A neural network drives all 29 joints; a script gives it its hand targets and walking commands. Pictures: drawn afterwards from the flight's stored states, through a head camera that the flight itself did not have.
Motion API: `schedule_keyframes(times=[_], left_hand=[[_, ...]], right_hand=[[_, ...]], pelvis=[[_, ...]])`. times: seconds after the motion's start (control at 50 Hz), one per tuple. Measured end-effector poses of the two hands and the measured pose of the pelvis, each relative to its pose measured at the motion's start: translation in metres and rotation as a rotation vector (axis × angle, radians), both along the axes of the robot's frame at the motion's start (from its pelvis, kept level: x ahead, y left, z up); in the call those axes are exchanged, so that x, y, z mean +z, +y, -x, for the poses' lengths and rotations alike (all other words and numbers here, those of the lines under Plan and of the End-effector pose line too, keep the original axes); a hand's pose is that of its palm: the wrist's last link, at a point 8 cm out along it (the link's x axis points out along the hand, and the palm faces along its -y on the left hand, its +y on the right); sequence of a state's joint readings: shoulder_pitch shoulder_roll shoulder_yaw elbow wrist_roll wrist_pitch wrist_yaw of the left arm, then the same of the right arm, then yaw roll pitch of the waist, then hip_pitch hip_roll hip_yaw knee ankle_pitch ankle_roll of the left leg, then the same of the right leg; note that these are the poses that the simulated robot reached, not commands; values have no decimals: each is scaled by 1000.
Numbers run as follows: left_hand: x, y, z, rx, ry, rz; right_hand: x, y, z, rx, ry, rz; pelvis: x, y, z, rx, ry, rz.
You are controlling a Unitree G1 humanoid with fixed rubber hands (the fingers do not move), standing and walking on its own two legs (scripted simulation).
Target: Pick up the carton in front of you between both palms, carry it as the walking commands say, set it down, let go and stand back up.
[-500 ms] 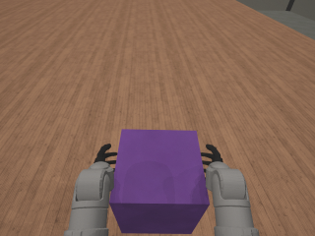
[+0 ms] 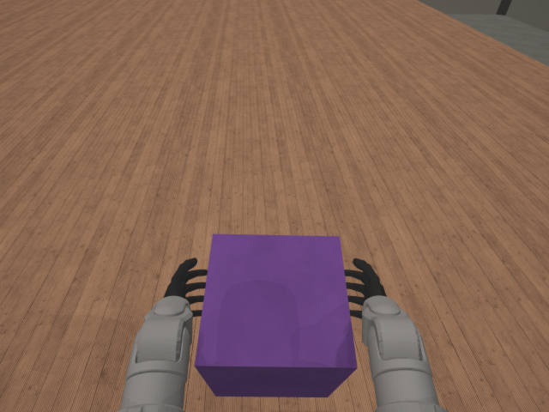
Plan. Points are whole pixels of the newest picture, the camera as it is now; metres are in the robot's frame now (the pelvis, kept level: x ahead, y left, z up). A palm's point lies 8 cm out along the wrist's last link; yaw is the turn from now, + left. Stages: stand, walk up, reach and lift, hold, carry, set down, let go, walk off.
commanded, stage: carry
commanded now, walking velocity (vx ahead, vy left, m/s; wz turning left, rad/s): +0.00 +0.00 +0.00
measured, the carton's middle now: (274, 321) +0.32 +0.00 -0.06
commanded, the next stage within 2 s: hold in 0.26 s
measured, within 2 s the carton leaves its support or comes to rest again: neither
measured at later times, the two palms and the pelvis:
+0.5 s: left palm (155, 323) +0.26 +0.17 +0.05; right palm (363, 314) +0.27 -0.13 +0.04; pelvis -0.01 +0.00 +0.01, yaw +3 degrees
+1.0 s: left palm (165, 321) +0.26 +0.15 +0.05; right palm (372, 302) +0.29 -0.14 +0.05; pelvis -0.02 -0.03 +0.01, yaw +7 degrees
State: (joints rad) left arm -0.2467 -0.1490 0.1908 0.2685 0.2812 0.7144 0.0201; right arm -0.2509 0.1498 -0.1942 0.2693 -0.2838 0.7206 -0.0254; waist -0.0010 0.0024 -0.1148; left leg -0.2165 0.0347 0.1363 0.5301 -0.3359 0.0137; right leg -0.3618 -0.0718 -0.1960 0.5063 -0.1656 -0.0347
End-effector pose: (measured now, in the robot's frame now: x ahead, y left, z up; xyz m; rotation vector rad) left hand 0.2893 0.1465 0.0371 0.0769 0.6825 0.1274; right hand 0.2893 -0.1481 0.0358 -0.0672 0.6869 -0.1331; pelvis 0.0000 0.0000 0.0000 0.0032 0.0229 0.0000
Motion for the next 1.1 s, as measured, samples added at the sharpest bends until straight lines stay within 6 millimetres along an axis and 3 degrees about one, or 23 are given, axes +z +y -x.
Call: schedule_keyframes(times=[0.26,0.4,0.52,0.68,0.94,1.1], left_hand=[[7,3,4,11,-28,6],[7,11,20,26,-10,-14],[9,22,34,82,-19,-11],[12,19,43,106,-24,-8],[17,7,37,115,-30,-3],[7,4,18,129,-11,12]], right_hand=[[7,3,3,0,-29,-11],[4,10,16,30,-10,-25],[7,21,17,78,-19,-22],[9,19,15,98,-24,-31],[13,6,6,104,-29,-52],[4,7,-14,52,-9,-79]], pelvis=[[0,2,2,3,5,0],[8,2,8,42,-111,4],[8,-1,15,63,-150,1],[7,-10,22,96,-175,-6],[7,-26,19,111,-177,-8],[3,-29,19,115,-161,-2]])
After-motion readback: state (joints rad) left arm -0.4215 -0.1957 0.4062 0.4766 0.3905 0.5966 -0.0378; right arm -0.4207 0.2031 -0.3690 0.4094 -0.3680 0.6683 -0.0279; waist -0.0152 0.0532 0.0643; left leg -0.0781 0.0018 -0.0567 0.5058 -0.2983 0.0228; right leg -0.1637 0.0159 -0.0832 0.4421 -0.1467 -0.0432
